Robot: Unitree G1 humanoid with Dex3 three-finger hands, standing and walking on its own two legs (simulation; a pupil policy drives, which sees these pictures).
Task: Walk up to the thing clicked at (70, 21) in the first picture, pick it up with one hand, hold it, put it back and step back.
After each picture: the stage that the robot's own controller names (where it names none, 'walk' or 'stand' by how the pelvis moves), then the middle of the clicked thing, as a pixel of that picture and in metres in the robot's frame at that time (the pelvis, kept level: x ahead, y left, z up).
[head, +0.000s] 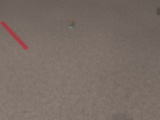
stand; (71, 23) +1.81 +0.13 -0.72
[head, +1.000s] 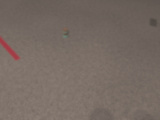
walk; (65, 32) +1.68 +0.12 -0.72
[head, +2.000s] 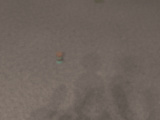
walk; (59, 57) +1.08 +0.16 -0.72
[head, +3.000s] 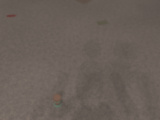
walk; (57, 100) +0.67 +0.16 -0.72
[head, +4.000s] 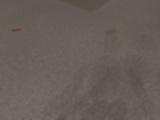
stand; out of the picture +0.46 +0.22 -0.70
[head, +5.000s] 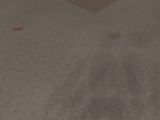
stand; out of the picture +0.40 +0.18 -0.72
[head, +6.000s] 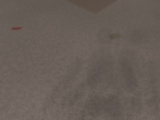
stand; out of the picture +0.36 +0.17 -0.72
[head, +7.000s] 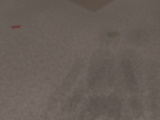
stand; out of the picture +0.40 +0.18 -0.73
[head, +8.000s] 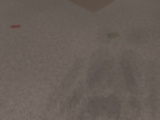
stand; out of the picture +0.39 +0.18 -0.73
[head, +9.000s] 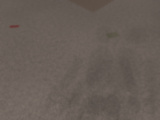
stand; out of the picture +0.37 +0.18 -0.73
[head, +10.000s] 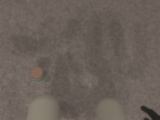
go down; (38, 75) +0.44 +0.21 -0.44
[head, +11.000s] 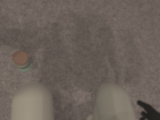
go down; (22, 61) +0.45 +0.25 -0.31
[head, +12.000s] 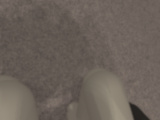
close in; out of the picture +0.43 +0.29 -0.23
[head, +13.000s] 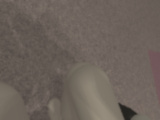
close; out of the picture +0.42 +0.30 -0.22
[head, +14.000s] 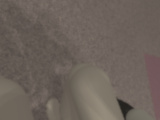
lift; out of the picture +0.40 +0.29 -0.23
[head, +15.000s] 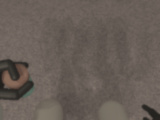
lift; (20, 82) +0.33 +0.21 -0.03
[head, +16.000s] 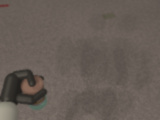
hold; (35, 93) +0.32 +0.17 -0.02
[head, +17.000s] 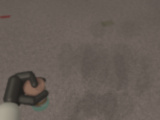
hold; (37, 95) +0.32 +0.16 -0.01
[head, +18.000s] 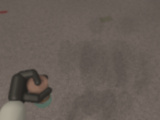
crouch; (40, 92) +0.34 +0.15 -0.02
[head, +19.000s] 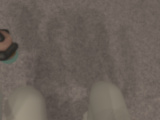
crouch; (4, 48) +0.45 +0.22 -0.11
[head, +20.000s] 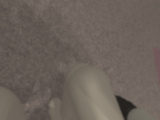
lower; out of the picture +0.42 +0.32 -0.22
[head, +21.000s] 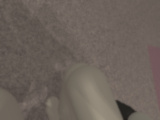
lower; out of the picture +0.42 +0.32 -0.23
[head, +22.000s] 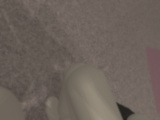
lower; out of the picture +0.42 +0.31 -0.23
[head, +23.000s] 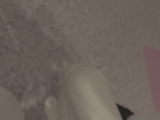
lower; out of the picture +0.42 +0.32 -0.23
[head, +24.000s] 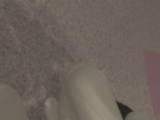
open; out of the picture +0.42 +0.31 -0.23
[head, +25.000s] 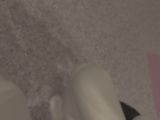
stand; out of the picture +0.42 +0.30 -0.23
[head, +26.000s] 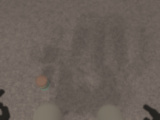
walk; (42, 83) +0.44 +0.21 -0.49
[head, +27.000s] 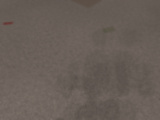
stand; out of the picture +0.39 +0.18 -0.67
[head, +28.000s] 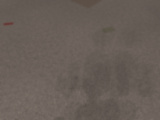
stand; out of the picture +0.40 +0.19 -0.67
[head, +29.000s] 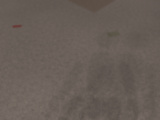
stand; out of the picture +0.42 +0.17 -0.72
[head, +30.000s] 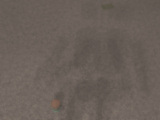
walk; (56, 105) +0.46 +0.14 -0.71
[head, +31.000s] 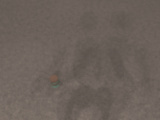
walk; (54, 81) +0.66 +0.22 -0.69
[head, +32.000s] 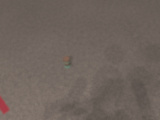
walk; (66, 62) +1.00 +0.22 -0.70
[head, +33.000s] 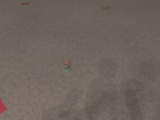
stand; (66, 65) +1.05 +0.18 -0.71
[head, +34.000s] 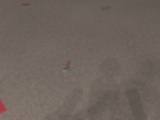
stand; (64, 66) +1.05 +0.18 -0.73
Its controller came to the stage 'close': yes
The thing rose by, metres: 0.70
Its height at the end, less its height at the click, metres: +0.00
